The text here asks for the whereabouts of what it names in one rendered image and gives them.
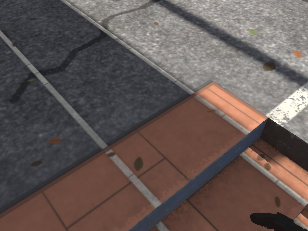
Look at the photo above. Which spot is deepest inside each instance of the stairs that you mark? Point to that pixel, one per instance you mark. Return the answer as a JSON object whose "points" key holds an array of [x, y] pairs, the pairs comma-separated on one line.
{"points": [[250, 177]]}

